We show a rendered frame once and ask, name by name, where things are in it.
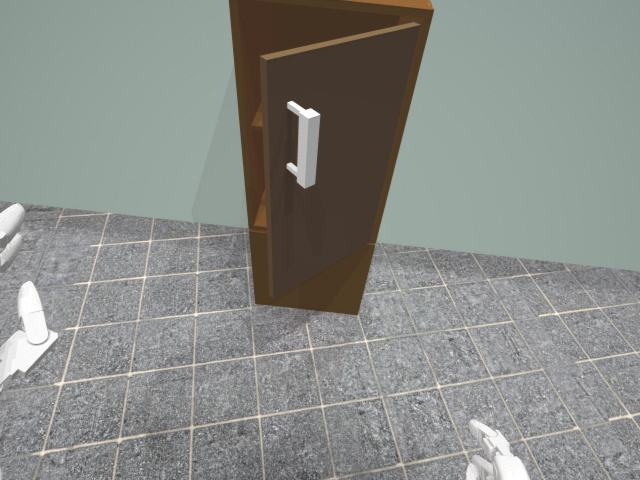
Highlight robot left hand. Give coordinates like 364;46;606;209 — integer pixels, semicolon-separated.
0;203;58;396

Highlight handle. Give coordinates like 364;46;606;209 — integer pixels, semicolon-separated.
287;101;320;189

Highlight robot right hand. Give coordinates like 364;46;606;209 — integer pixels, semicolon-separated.
465;419;530;480

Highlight cupboard door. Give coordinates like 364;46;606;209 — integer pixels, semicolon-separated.
260;22;421;300

